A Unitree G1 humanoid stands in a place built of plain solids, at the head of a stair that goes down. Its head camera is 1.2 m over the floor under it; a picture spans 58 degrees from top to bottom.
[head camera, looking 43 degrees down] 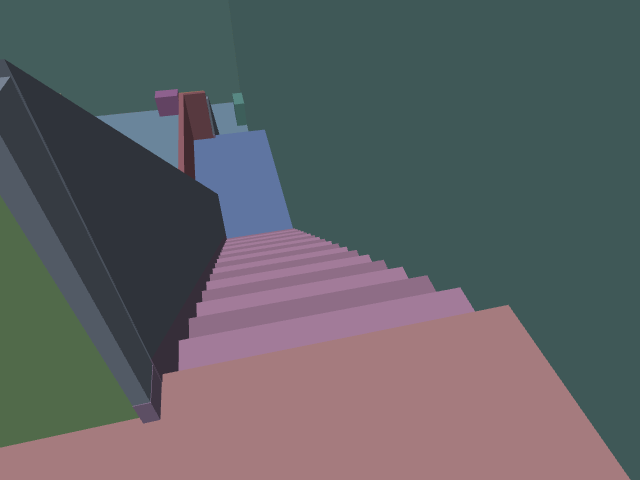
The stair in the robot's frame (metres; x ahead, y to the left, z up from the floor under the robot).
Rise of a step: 0.21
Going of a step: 0.27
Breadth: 1.18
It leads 13 degrees to the left of straight ahead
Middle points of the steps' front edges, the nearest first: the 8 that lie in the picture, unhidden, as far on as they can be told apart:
0.82 -0.09 0.00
1.08 -0.03 -0.21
1.34 0.03 -0.42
1.60 0.09 -0.62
1.86 0.15 -0.83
2.12 0.21 -1.04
2.38 0.27 -1.25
2.64 0.34 -1.46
